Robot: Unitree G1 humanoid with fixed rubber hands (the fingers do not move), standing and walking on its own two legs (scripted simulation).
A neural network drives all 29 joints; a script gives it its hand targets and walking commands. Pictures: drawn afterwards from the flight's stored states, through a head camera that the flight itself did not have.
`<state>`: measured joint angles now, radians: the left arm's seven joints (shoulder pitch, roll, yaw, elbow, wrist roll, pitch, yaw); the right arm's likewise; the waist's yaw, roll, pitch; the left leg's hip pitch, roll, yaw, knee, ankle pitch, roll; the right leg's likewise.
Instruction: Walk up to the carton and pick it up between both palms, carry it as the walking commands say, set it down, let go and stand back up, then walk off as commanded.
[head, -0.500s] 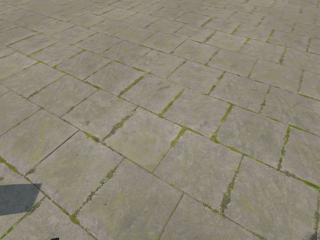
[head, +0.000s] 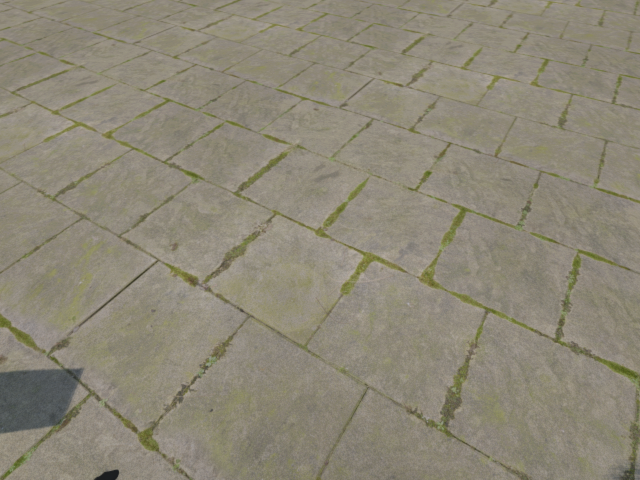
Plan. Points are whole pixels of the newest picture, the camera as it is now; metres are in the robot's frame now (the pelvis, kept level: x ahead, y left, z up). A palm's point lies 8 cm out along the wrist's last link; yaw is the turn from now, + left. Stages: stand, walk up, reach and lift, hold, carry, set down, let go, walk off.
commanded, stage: walk off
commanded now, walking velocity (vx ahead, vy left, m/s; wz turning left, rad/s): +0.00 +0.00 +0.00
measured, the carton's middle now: out of the picture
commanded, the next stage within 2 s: none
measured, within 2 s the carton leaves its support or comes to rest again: neither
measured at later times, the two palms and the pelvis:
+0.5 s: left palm out of the picture +0.07 +0.39 -0.14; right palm out of the picture -0.01 -0.22 -0.13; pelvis -0.03 +0.08 -0.02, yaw -8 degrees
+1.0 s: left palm (38, 474) +0.16 +0.39 -0.11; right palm out of the picture -0.10 -0.09 -0.15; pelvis -0.03 +0.18 -0.01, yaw -28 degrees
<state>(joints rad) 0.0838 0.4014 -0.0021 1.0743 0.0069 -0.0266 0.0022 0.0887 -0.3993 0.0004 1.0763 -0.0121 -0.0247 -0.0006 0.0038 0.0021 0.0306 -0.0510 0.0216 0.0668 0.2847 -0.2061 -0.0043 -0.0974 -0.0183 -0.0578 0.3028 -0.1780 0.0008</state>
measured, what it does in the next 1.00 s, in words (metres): steps to the left, turning right: left foot, then right foot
